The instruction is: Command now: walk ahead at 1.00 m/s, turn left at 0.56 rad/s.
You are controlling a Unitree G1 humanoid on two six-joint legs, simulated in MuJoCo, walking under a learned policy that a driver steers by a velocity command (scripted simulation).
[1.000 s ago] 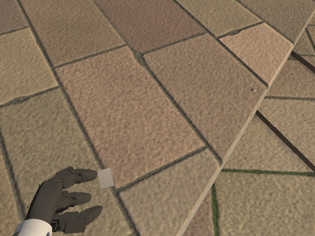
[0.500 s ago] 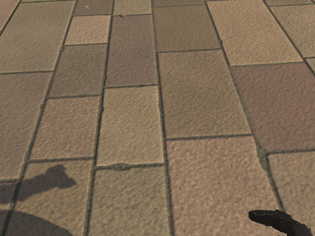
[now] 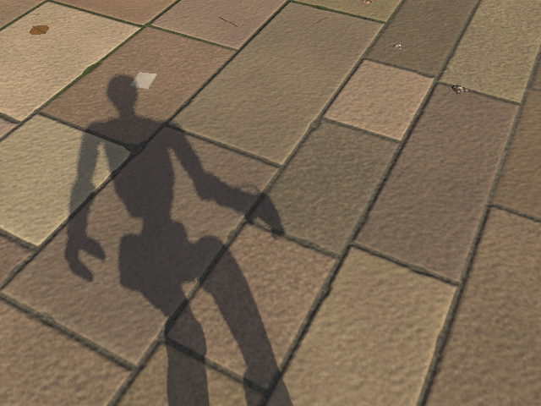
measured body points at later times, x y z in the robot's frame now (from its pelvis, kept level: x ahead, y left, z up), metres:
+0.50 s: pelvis +0.49 +0.01 +0.00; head +0.50 +0.00 +0.45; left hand +0.60 +0.27 -0.11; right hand +0.49 -0.28 -0.12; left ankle +0.39 +0.06 -0.73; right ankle +0.58 -0.14 -0.65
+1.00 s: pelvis +0.98 -0.06 +0.00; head +1.00 -0.07 +0.45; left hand +1.06 +0.22 -0.12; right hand +1.15 -0.34 -0.04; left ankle +1.24 +0.05 -0.67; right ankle +0.85 -0.06 -0.73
